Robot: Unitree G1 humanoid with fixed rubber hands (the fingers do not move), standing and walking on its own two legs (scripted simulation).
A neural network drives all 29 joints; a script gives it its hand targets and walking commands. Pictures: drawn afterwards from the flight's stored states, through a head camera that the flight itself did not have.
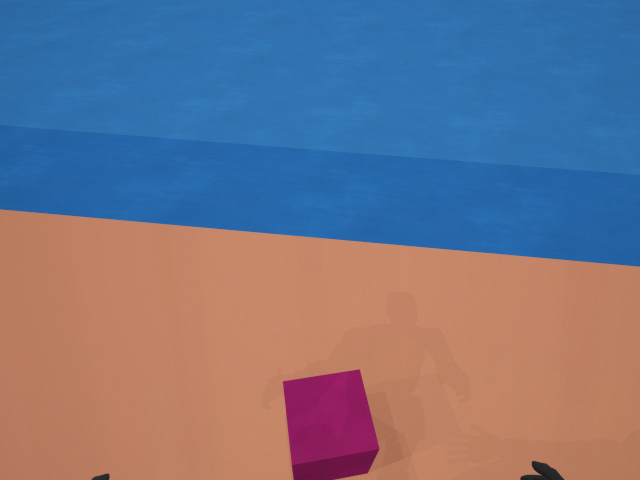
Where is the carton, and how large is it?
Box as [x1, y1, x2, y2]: [283, 369, 378, 479]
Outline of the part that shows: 359,369 283,381 294,479 334,479 367,472 378,450 378,445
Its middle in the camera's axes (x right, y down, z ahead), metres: +0.02 +0.51 +1.06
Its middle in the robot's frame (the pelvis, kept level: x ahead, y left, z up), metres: +0.39 -0.02 -0.66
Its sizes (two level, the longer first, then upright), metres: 0.210 0.200 0.250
